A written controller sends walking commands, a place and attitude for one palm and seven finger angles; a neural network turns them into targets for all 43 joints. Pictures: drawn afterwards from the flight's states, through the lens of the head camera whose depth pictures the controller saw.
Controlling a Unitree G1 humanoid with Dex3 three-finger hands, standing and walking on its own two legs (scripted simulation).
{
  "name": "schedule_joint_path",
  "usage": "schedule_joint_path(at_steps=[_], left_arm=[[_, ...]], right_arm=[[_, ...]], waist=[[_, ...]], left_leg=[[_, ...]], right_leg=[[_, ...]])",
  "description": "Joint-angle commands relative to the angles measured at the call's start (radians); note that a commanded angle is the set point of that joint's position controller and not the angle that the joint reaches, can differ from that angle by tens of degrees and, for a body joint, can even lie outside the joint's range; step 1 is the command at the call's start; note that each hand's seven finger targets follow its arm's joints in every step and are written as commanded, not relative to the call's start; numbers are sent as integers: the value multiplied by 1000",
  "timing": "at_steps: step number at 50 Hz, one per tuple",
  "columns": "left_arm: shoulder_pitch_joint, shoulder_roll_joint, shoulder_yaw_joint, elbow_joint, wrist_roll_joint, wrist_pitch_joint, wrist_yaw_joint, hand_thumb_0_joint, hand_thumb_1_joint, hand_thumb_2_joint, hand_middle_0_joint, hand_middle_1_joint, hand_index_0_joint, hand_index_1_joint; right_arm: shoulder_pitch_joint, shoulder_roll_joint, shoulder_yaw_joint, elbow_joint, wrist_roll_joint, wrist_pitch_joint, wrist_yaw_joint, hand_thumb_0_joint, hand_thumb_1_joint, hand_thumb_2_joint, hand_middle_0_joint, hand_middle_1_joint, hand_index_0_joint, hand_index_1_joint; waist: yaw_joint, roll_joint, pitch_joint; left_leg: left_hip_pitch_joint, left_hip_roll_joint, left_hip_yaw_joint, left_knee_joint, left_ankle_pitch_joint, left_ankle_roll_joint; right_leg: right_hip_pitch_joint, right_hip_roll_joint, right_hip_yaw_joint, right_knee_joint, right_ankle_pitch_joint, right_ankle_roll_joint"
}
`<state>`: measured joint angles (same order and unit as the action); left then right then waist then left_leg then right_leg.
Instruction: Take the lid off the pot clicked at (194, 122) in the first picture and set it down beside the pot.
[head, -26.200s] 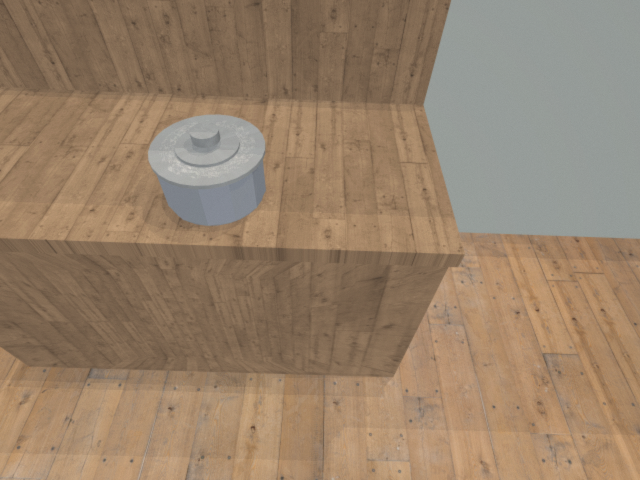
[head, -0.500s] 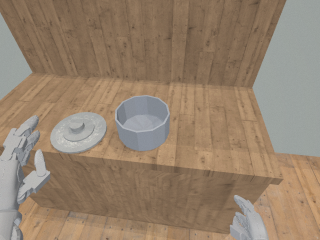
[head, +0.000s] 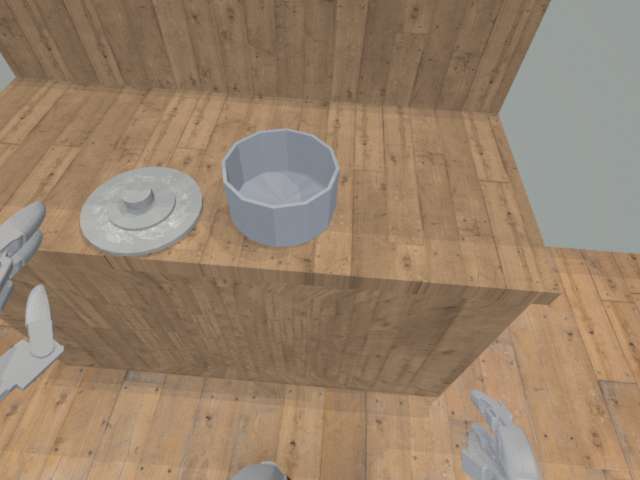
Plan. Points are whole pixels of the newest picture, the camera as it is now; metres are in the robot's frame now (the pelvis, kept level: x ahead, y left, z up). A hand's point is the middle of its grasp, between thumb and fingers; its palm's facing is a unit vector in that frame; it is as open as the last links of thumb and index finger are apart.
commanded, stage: step back with the hand held close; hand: left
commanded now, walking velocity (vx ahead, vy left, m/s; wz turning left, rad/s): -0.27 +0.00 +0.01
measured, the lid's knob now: (137, 196) +0.53 +0.35 -0.02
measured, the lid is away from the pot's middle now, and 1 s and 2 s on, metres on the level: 0.25 0.25 0.25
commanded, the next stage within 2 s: stop stepping back and stand still in 0.98 s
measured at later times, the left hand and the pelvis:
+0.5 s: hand (7, 421) +0.14 +0.24 +0.17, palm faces +0.27 -0.86 -0.43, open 7.4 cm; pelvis -0.06 +0.02 -0.01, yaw -1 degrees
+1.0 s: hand out of the picture +0.07 +0.28 +0.17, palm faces +0.22 -0.91 -0.34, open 7.4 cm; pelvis -0.14 +0.07 -0.01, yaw -4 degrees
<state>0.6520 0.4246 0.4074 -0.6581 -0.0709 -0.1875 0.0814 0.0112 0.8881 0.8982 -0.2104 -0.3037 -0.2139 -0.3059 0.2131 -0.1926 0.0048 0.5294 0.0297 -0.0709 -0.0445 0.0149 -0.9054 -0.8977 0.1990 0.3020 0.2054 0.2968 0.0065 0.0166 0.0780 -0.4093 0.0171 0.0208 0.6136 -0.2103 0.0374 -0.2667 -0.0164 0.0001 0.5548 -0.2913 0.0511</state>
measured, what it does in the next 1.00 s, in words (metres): walks backwards: right foot, then right foot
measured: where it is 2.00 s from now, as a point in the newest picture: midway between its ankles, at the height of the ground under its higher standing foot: outside the picture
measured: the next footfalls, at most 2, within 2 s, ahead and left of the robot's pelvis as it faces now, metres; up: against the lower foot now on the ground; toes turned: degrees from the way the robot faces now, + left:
right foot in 0.36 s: -0.03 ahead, -0.13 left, +0.00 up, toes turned -1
right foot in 0.82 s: -0.13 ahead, -0.10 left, +0.00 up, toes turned -5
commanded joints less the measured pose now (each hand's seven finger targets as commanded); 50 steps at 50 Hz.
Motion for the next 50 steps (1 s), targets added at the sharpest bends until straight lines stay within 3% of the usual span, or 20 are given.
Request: schedule_joint_path(at_steps=[1, 6, 11, 16, 19, 20, 22, 24, 26, 29, 30, 32, 38, 40, 42, 43, 47, 48, 49, 50], left_arm=[[22, 110, 98, -134, -8, -67, 34, 0, 900, 900, -200, -300, -200, -300], [-43, 114, 80, -150, 1, -82, 51, 0, 900, 900, -200, -300, -200, -300], [-69, 123, 109, -202, 29, -102, 58, 0, 900, 900, -200, -300, -200, -300], [-29, 116, 92, -234, 18, -102, 42, 0, 900, 900, -200, -300, -200, -300], [-41, 132, 85, -168, 7, -115, 37, 0, 900, 900, -200, -300, -200, -300], [-38, 140, 80, -181, 4, -118, 38, 0, 900, 900, -200, -300, -200, -300], [-55, 132, 67, -181, 2, -119, 46, 0, 900, 900, -200, -300, -200, -300], [-56, 140, 77, -170, 4, -115, 53, 0, 900, 900, -200, -300, -200, -300], [-70, 141, 75, -182, -1, -119, 54, 0, 900, 900, -200, -300, -200, -300], [-55, 152, 118, -222, 3, -140, 49, 0, 900, 900, -200, -300, -200, -300], [-72, 178, 134, -244, 6, -136, 55, 0, 900, 900, -200, -300, -200, -300], [-45, 167, 132, -260, -6, -127, 61, 0, 900, 900, -200, -300, -200, -300], [-37, 137, 65, -208, -3, -108, 48, 0, 900, 900, -200, -300, -200, -300], [-63, 183, 72, -186, 8, -119, 42, 0, 900, 900, -200, -300, -200, -300], [-162, 186, 53, -182, 5, -124, 40, 0, 900, 900, -200, -300, -200, -300], [-143, 149, 38, -130, 13, -106, 34, 0, 900, 900, -200, -300, -200, -300], [-163, 149, 54, -131, 11, -114, 35, 0, 900, 900, -200, -300, -200, -300], [-151, 156, 66, -171, 1, -127, 40, 0, 900, 900, -200, -300, -200, -300], [-129, 160, 91, -215, -8, -142, 41, 0, 900, 900, -200, -300, -200, -300], [-132, 195, 106, -245, -10, -155, 40, 0, 900, 900, -200, -300, -200, -300]], right_arm=[[-61, -127, -65, -152, 6, -66, -17, 0, -900, -900, 200, 300, 200, 300], [-70, -121, -62, -131, -7, -69, -24, 0, -900, -900, 200, 300, 200, 300], [-91, -157, -53, -171, -5, -95, -37, 0, -900, -900, 200, 300, 200, 300], [-63, -141, -52, -152, -15, -119, -14, 0, -900, -900, 200, 300, 200, 300], [-66, -128, -50, -127, -20, -110, -16, 0, -900, -900, 200, 300, 200, 300], [-50, -126, -69, -117, -10, -99, -14, 0, -900, -900, 200, 300, 200, 300], [-57, -119, -71, -108, -11, -80, -19, 0, -900, -900, 200, 300, 200, 300], [-79, -105, -67, -109, -13, -59, -21, 0, -900, -900, 200, 300, 200, 300], [-100, -122, -67, -119, -11, -48, -27, 0, -900, -900, 200, 300, 200, 300], [-117, -164, -67, -154, -26, -82, -30, 0, -900, -900, 200, 300, 200, 300], [-108, -150, -66, -141, -42, -86, -31, 0, -900, -900, 200, 300, 200, 300], [-62, -128, -77, -122, -45, -99, -11, 0, -900, -900, 200, 300, 200, 300], [-43, -135, -79, -95, -51, -95, 2, 0, -900, -900, 200, 300, 200, 300], [-22, -116, -75, -76, -39, -79, -8, 0, -900, -900, 200, 300, 200, 300], [-81, -106, -62, -86, -29, -91, -22, 0, -900, -900, 200, 300, 200, 300], [-101, -106, -76, -73, -20, -79, -23, 0, -900, -900, 200, 300, 200, 300], [-135, -95, -26, -91, -11, -57, -32, 0, -900, -900, 200, 300, 200, 300], [-124, -115, -27, -95, -6, -65, -37, 0, -900, -900, 200, 300, 200, 300], [-120, -143, -45, -110, -13, -77, -32, 0, -900, -900, 200, 300, 200, 300], [-91, -136, -66, -108, -17, -92, -18, 0, -900, -900, 200, 300, 200, 300]], waist=[[-19, -62, -141], [-34, -64, -118], [-11, 308, -97], [1, 163, -140], [-18, 28, -142], [-19, -123, -201], [-35, -134, -194], [-40, -115, -197], [-34, -36, -160], [-20, 318, -123], [-20, 344, -142], [-4, 187, -212], [-3, 190, -261], [-24, -38, -243], [-29, -220, -151], [-37, -272, -119], [-55, -96, -21], [-56, 12, -47], [-31, 216, -97], [-34, 272, -178]], left_leg=[[62, 56, -77, -60, -242, 0], [93, 45, -100, -6, -179, -3], [-249, 235, -308, -431, -614, 75], [-88, 182, -217, -273, -331, 51], [46, 78, -102, -99, -202, -2], [132, 47, -75, -9, -155, -23], [190, 17, -46, 140, -85, -28], [164, 24, -54, 115, 10, -25], [117, 76, -116, -22, 83, -8], [-148, 278, -396, -493, -511, 70], [-179, 312, -448, -549, -496, 92], [-16, 277, -340, -454, -286, 82], [91, 195, -174, -364, -225, -27], [221, 49, -34, -23, -178, -69], [206, -44, -26, 413, -232, -73], [139, -35, -51, 543, -237, -59], [-18, 10, -73, 62, -190, -40], [28, 35, -82, -189, 69, -26], [94, 198, -275, -283, 409, 40], [215, 307, -379, -302, 616, 87]], right_leg=[[-69, -96, 75, -153, 33, -76], [-162, -131, 90, -144, 58, -105], [125, 62, -40, 209, -99, -27], [84, 43, -23, 6, -58, -46], [-57, -72, 89, -175, 75, -96], [-89, -104, 115, -184, 64, -111], [-179, -203, 175, -204, 192, -150], [-142, -198, 134, -138, 363, -134], [-111, -107, 68, -75, 296, -93], [50, 106, -30, 230, -177, -42], [62, 109, 20, 377, -244, -49], [-9, 95, 31, 372, -277, -62], [134, 72, -36, -127, -111, -92], [-50, -82, 40, -316, -5, -137], [-335, -322, 181, -376, 33, -223], [-333, -317, 136, -317, 142, -229], [-94, -215, 42, -35, 552, -143], [-50, -138, 7, 80, 486, -92], [-102, -3, -31, 214, 159, -43], [-182, 54, 33, 354, -269, -58]])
